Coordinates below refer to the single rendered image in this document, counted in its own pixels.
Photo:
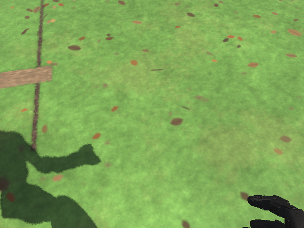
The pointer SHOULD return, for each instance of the right robot hand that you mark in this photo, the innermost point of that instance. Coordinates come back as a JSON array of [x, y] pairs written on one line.
[[293, 217]]

